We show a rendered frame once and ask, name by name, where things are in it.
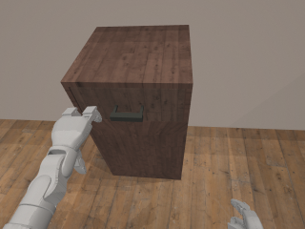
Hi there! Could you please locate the robot left hand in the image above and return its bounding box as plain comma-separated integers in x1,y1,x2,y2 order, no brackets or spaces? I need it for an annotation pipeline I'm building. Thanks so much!
51,106,102,175

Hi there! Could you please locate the left robot forearm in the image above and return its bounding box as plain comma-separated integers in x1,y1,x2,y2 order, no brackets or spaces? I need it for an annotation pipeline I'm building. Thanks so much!
3,145,78,229

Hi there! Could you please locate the handle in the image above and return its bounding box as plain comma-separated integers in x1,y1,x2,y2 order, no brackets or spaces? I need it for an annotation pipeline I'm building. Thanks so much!
110,105,144,122

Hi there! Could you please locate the drawer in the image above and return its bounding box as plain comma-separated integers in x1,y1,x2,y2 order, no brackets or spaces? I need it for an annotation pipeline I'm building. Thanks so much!
70,87,185,122

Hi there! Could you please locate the robot right hand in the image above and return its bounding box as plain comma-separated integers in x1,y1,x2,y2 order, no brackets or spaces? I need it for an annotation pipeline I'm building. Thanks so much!
227,198,264,229

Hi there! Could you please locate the cabinet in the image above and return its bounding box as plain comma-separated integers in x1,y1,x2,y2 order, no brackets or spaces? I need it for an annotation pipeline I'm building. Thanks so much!
60,25,193,180

